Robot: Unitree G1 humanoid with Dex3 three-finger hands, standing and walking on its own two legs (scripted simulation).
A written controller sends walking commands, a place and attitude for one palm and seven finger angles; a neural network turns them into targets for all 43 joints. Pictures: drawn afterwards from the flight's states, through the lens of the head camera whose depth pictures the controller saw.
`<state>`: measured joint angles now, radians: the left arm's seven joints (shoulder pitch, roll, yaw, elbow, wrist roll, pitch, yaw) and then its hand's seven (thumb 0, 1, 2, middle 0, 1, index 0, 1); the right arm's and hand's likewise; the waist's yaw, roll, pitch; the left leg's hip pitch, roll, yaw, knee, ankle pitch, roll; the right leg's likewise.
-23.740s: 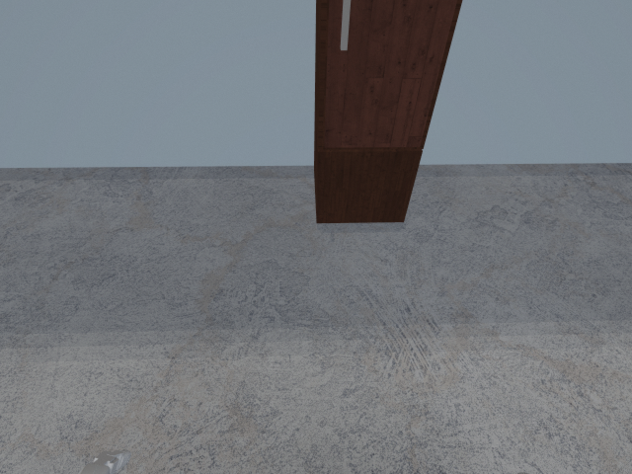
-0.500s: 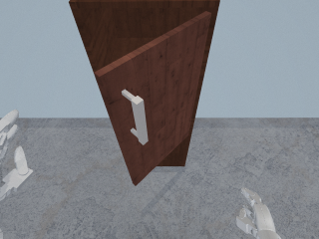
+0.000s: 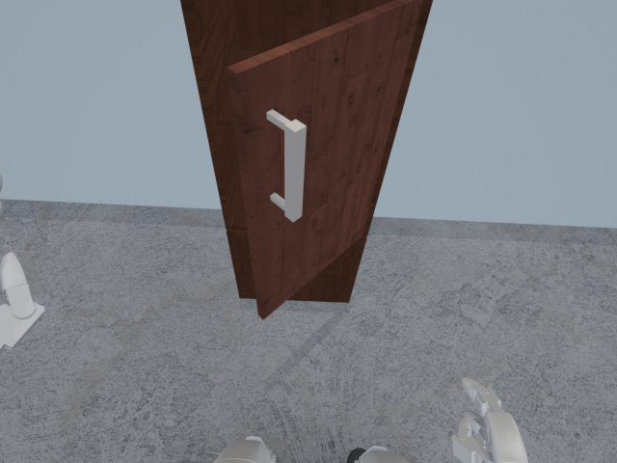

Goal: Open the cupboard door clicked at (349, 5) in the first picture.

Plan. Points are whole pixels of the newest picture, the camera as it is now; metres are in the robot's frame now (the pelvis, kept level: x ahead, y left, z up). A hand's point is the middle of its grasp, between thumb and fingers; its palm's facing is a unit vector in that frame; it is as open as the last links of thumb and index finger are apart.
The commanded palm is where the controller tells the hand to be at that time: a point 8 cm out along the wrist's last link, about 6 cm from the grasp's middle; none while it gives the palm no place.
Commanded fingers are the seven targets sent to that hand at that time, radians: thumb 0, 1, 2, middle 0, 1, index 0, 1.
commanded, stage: step back with the hand held close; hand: left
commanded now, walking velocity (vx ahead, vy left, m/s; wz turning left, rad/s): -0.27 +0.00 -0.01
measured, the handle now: (284, 169) +0.46 +0.07 +0.12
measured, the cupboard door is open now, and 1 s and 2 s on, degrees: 46 46 46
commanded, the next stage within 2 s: stop stepping back and stand still in 0.32 s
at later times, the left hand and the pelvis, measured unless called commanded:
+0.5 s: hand out of the picture +0.09 +0.27 +0.18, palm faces +0.37 -0.77 -0.52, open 7.4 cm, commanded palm +0.02 +0.31 +0.20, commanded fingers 0.00 0.90 0.90 -0.20 -0.30 -0.20 -0.30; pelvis -0.12 +0.01 +0.02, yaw +1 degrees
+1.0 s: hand out of the picture -0.02 +0.26 +0.18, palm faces +0.49 -0.77 -0.41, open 7.4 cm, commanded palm -0.09 +0.30 +0.20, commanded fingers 0.00 0.90 0.90 -0.20 -0.30 -0.20 -0.30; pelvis -0.22 -0.01 +0.01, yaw +3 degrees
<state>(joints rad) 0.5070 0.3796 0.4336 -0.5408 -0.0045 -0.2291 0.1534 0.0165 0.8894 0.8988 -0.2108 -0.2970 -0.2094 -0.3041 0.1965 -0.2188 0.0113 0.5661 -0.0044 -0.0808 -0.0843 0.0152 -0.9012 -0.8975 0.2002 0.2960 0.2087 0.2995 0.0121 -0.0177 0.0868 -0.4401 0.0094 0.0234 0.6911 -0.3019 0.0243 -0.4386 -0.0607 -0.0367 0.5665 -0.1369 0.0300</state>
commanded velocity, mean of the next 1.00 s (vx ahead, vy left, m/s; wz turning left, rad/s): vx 0.00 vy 0.01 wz -0.02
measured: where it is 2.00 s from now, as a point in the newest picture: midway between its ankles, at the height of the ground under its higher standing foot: outside the picture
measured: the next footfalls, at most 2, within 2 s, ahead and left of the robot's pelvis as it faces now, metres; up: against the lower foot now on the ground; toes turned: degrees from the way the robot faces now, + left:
right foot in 0.18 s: +0.01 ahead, -0.13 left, +0.00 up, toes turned +4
left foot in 0.40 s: +0.00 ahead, +0.10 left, +0.00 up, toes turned +3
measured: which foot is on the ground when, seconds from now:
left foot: down 0.00-0.22, up 0.24-0.38, down 0.40-0.70, up 0.72-0.96, down 0.98-1.00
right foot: down 0.00-0.04, up 0.06-0.16, down 0.18-0.38, up 0.40-0.70, down 0.72-1.00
